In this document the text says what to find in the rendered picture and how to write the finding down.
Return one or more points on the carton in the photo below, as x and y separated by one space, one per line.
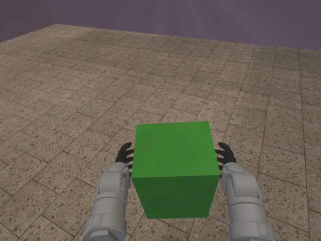
175 170

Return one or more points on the robot right hand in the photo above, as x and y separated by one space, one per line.
227 154

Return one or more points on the left robot forearm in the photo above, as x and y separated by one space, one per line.
107 221

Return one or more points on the robot left hand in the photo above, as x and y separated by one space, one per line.
122 155

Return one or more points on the right robot forearm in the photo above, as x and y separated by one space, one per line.
247 214

